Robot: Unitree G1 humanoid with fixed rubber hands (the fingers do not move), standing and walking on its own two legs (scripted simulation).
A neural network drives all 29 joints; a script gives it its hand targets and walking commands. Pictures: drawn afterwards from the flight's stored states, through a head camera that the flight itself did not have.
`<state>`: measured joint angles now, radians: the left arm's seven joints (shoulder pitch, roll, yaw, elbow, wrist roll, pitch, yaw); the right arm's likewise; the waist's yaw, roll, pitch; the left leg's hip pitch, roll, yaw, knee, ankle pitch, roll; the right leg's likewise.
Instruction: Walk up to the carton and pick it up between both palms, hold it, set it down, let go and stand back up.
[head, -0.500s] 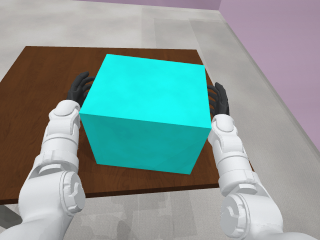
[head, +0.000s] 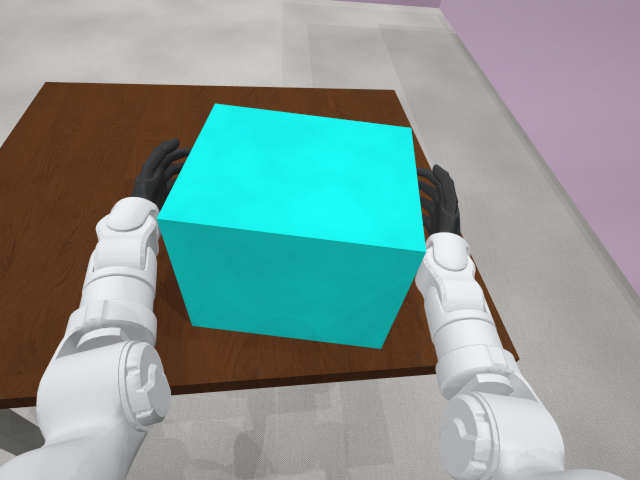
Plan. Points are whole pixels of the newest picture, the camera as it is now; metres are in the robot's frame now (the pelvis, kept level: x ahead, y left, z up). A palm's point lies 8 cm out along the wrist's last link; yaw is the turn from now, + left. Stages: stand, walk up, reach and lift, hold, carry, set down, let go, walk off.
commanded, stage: set down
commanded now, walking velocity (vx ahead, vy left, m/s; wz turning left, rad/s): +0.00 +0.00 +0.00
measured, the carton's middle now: (299, 228) +0.44 +0.01 +0.06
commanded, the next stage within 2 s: none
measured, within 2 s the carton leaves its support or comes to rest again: neither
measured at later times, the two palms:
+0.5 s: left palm (155, 216) +0.44 +0.20 +0.09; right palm (429, 265) +0.37 -0.17 +0.06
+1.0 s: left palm (128, 250) +0.39 +0.22 +0.08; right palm (444, 281) +0.34 -0.18 +0.06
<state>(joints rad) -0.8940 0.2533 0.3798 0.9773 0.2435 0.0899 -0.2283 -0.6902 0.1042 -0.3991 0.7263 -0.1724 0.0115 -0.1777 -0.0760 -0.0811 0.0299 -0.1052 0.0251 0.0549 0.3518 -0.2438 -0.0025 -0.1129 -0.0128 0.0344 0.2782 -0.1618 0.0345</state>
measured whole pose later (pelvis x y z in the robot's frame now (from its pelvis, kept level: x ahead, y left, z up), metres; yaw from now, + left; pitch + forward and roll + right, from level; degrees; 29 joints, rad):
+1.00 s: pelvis -0.02 +0.00 +0.00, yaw +0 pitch +3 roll -1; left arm -0.79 0.37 0.09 1.13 -0.20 0.02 -0.11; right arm -0.60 -0.03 -0.10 0.89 0.13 -0.08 -0.26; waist -0.08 -0.03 -0.04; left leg -0.24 0.03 0.05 0.40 -0.22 0.00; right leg -0.22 -0.01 0.03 0.28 -0.12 0.03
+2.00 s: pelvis -0.05 +0.00 +0.00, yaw +0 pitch +1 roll -1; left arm -0.31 0.53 0.01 0.51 -0.34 0.20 -0.16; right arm -0.10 -0.06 -0.05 0.17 0.24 0.23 -0.29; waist -0.07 -0.03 -0.04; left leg -0.24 0.03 0.05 0.41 -0.20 0.01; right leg -0.23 -0.01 0.03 0.30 -0.10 0.04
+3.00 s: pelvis -0.04 +0.00 +0.00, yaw +0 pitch +0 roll -1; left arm 0.32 0.55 0.07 -0.13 -0.38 0.28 -0.15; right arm 0.49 -0.06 -0.04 -0.43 0.25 0.41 -0.28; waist 0.01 -0.01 -0.02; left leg -0.21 0.03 0.05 0.41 -0.22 0.01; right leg -0.19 -0.01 0.03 0.30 -0.12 0.04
